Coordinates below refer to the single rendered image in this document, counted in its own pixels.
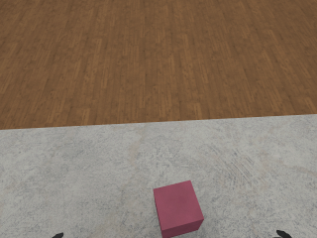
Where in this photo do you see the carton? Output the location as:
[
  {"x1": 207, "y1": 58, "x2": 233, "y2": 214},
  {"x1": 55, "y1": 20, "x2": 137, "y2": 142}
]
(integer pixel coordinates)
[{"x1": 153, "y1": 180, "x2": 204, "y2": 238}]

